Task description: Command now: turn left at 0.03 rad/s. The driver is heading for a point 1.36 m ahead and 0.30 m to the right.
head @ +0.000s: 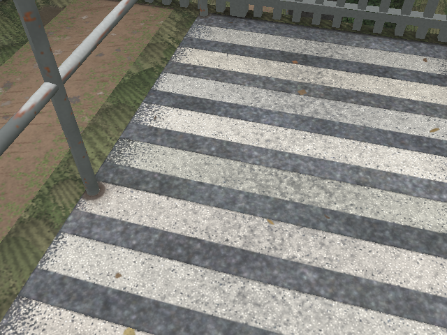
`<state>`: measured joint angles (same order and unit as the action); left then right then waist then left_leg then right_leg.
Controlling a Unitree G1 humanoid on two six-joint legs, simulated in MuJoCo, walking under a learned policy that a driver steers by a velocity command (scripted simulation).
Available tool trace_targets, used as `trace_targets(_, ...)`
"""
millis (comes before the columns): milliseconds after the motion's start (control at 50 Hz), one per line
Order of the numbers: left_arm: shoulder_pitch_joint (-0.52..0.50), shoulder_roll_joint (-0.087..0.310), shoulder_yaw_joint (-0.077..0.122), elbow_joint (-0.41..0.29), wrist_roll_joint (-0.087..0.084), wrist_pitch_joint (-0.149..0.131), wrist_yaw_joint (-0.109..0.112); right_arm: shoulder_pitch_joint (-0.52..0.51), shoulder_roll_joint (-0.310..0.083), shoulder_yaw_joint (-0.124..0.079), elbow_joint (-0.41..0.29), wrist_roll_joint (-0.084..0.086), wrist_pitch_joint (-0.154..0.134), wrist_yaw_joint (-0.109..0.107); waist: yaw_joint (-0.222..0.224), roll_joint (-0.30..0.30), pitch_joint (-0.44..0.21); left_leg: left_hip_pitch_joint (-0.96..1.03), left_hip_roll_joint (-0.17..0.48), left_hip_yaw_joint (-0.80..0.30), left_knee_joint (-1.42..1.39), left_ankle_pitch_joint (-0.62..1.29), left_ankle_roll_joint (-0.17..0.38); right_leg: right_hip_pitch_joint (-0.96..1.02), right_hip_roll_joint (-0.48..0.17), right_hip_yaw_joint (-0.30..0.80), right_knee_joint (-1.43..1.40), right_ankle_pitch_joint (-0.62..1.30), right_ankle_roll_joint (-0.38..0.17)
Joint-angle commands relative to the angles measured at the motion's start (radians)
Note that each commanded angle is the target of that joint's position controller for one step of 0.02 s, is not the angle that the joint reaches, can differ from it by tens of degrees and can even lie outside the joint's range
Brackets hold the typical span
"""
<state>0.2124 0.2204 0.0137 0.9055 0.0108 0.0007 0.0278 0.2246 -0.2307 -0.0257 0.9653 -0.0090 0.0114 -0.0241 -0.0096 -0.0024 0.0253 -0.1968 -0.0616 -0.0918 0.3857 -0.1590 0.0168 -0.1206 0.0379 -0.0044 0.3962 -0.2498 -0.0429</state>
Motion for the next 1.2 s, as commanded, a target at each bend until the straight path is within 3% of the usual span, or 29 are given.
trace_targets(20, 0.031, 0.108, 0.024, -0.002, 0.000, -0.008, 0.004, 0.010, -0.095, -0.016, 0.003, 0.001, -0.009, -0.007, 0.008, 0.015, -0.003, 0.024, 0.104, -0.100, -0.051, 0.129, 0.022, -0.022, -0.127, 0.120, -0.086, 0.112, -0.027)
trace_targets(240, 0.063, 0.084, 0.010, 0.106, 0.000, -0.008, 0.009, 0.020, -0.081, -0.003, 0.111, 0.002, -0.005, -0.015, 0.005, -0.002, 0.011, 0.043, 0.113, -0.094, -0.062, 0.121, 0.029, -0.025, -0.123, 0.115, -0.099, 0.110, -0.022)
trace_targets(480, 0.107, 0.052, -0.005, 0.178, 0.001, -0.010, 0.015, 0.037, -0.048, 0.012, 0.176, 0.003, -0.004, -0.020, 0.007, -0.001, 0.030, 0.033, 0.113, -0.083, -0.061, 0.109, 0.026, -0.031, -0.120, 0.114, -0.099, 0.108, -0.021)
trace_targets(500, 0.119, 0.049, -0.006, 0.185, 0.003, -0.009, 0.014, 0.046, -0.039, 0.015, 0.181, 0.002, -0.003, -0.020, 0.010, -0.004, 0.010, 0.037, 0.102, -0.075, -0.062, 0.032, 0.028, -0.025, -0.114, 0.115, -0.114, 0.012, -0.024)
trace_targets(540, 0.140, 0.093, 0.014, 0.189, 0.005, -0.001, 0.011, 0.036, -0.049, 0.009, 0.169, -0.004, 0.001, -0.017, 0.024, -0.053, 0.039, -0.045, 0.041, -0.025, 0.026, -0.209, 0.045, -0.040, -0.114, 0.160, -0.139, -0.299, -0.057)
trace_targets(580, 0.199, 0.123, 0.032, 0.199, 0.004, 0.008, 0.010, -0.009, -0.033, 0.008, 0.135, -0.023, -0.001, -0.004, 0.057, -0.132, 0.111, -0.201, -0.007, 0.059, 0.192, -0.319, 0.050, -0.045, -0.221, 0.322, -0.237, -0.573, -0.138)
trace_targets(600, 0.216, 0.126, 0.038, 0.206, 0.003, 0.007, 0.012, -0.032, -0.019, 0.012, 0.115, -0.031, -0.009, 0.004, 0.061, -0.149, 0.154, -0.262, 0.017, 0.096, 0.285, -0.282, 0.048, -0.054, -0.294, 0.397, -0.284, -0.611, -0.181)
trace_targets(640, 0.232, 0.114, 0.044, 0.207, 0.014, -0.008, 0.008, -0.073, -0.027, 0.007, 0.079, -0.032, -0.030, 0.015, 0.063, -0.103, 0.191, -0.364, 0.077, 0.096, 0.405, -0.277, 0.043, -0.029, -0.350, 0.443, -0.317, -0.511, -0.219)
trace_targets(700, 0.225, 0.113, 0.051, 0.202, 0.015, -0.036, 0.001, -0.087, -0.031, -0.002, 0.049, -0.022, -0.060, 0.031, 0.048, -0.082, 0.166, -0.361, 0.098, 0.116, 0.354, -0.251, 0.037, 0.024, -0.303, 0.336, -0.274, -0.312, -0.195)
trace_targets(740, 0.219, 0.117, 0.055, 0.199, 0.014, -0.047, -0.002, -0.078, -0.028, -0.008, 0.035, -0.012, -0.069, 0.039, 0.034, -0.103, 0.138, -0.250, 0.080, 0.148, 0.264, -0.208, 0.041, -0.014, -0.271, 0.268, -0.239, -0.231, -0.178)
trace_targets(780, 0.173, 0.119, 0.057, 0.186, 0.003, -0.051, -0.006, 0.048, -0.010, -0.013, 0.068, -0.005, -0.073, 0.039, -0.036, -0.087, 0.116, 0.020, 0.035, 0.199, 0.117, -0.100, 0.050, -0.172, -0.225, 0.187, -0.152, -0.186, -0.150)
trace_targets(800, 0.169, 0.105, 0.052, 0.179, 0.007, -0.057, -0.009, 0.159, -0.030, -0.026, 0.105, -0.005, -0.076, 0.032, -0.078, -0.040, 0.081, 0.197, 0.012, 0.185, 0.074, -0.115, 0.054, -0.267, -0.186, 0.142, -0.043, -0.122, -0.129)
trace_targets(820, 0.148, 0.058, 0.037, 0.159, 0.012, -0.068, -0.018, 0.296, -0.096, -0.048, 0.135, -0.018, -0.086, 0.020, -0.137, 0.121, 0.028, 0.346, 0.164, -0.032, -0.054, -0.258, 0.081, -0.368, -0.098, 0.029, 0.235, -0.070, -0.089)
trace_targets(840, 0.159, -0.014, 0.019, 0.111, 0.008, -0.076, -0.027, 0.441, -0.215, -0.073, 0.159, -0.016, -0.082, 0.015, -0.151, 0.361, -0.059, 0.451, 0.429, -0.516, -0.249, -0.561, 0.192, -0.561, 0.033, -0.086, 0.563, -0.298, -0.044)
trace_targets(860, 0.100, 0.075, 0.041, 0.097, 0.033, -0.068, -0.033, 0.373, -0.158, -0.060, 0.161, -0.014, -0.068, 0.013, -0.105, 0.202, 0.028, 0.327, 0.445, -0.590, -0.274, -0.654, 0.228, -0.617, -0.020, 0.009, 0.730, -0.298, -0.062)
trace_targets(880, 0.055, 0.071, 0.043, 0.085, 0.030, -0.070, -0.045, 0.246, -0.123, -0.049, 0.111, -0.015, -0.071, 0.018, -0.056, 0.089, 0.107, 0.236, 0.412, -0.477, -0.257, -0.585, 0.213, -0.643, -0.076, 0.035, 0.771, -0.179, -0.073)
trace_targets(920, 0.069, 0.036, 0.038, 0.099, 0.022, -0.079, -0.057, 0.153, -0.080, -0.034, 0.076, -0.012, -0.092, 0.021, 0.001, 0.035, 0.098, 0.156, 0.326, -0.278, -0.269, -0.283, 0.174, -0.560, -0.123, 0.039, 0.716, -0.030, -0.057)
trace_targets(940, 0.085, 0.036, 0.039, 0.106, 0.028, -0.072, -0.060, 0.155, -0.052, -0.024, 0.081, -0.010, -0.101, 0.018, 0.015, 0.042, 0.083, 0.152, 0.294, -0.204, -0.270, -0.161, 0.158, -0.529, -0.129, 0.027, 0.692, -0.001, -0.042)
trace_targets(980, 0.071, 0.038, 0.043, 0.098, 0.033, -0.057, -0.064, 0.215, -0.049, -0.017, 0.107, -0.002, -0.114, 0.007, 0.019, 0.053, 0.068, 0.189, 0.271, -0.127, -0.260, 0.040, 0.158, -0.549, -0.123, -0.004, 0.668, 0.029, -0.015)
trace_targets(1080, -0.153, 0.028, 0.038, 0.004, 0.028, -0.042, -0.065, 0.290, -0.038, -0.003, 0.127, -0.007, -0.117, 0.007, -0.013, 0.057, 0.107, 0.192, 0.240, -0.016, -0.260, 0.318, 0.170, -0.623, -0.106, -0.067, 0.490, 0.123, 0.026)
trace_targets(1140, -0.259, 0.008, 0.026, -0.044, 0.016, -0.044, -0.067, 0.304, -0.043, -0.001, 0.127, -0.008, -0.118, 0.006, -0.031, 0.082, 0.114, 0.178, 0.224, 0.030, -0.262, 0.417, 0.161, -0.538, -0.076, -0.103, 0.309, 0.196, 0.016)
trace_targets(1200, -0.274, 0.025, 0.028, -0.063, 0.006, -0.047, -0.063, 0.302, -0.055, -0.003, 0.130, -0.012, -0.120, 0.006, -0.018, 0.093, 0.107, 0.210, 0.242, 0.057, -0.235, 0.570, 0.150, -0.429, -0.047, -0.121, 0.211, 0.210, -0.034)
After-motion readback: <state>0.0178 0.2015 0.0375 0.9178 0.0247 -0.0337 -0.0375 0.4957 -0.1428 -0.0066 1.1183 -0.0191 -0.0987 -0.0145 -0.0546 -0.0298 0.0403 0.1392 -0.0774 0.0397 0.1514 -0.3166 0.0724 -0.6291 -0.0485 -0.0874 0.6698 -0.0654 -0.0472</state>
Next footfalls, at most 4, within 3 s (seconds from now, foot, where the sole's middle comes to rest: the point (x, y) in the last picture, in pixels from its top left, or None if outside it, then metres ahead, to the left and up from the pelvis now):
0.82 left None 0.15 0.13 -0.78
1.30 right None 0.51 -0.03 -0.78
1.82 left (194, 252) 0.81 0.13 -0.78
2.34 right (275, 212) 0.98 -0.16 -0.78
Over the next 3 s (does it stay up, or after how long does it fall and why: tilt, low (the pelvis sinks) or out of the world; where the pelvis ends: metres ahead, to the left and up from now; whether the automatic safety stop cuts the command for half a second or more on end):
stays up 1.19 -0.25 -0.02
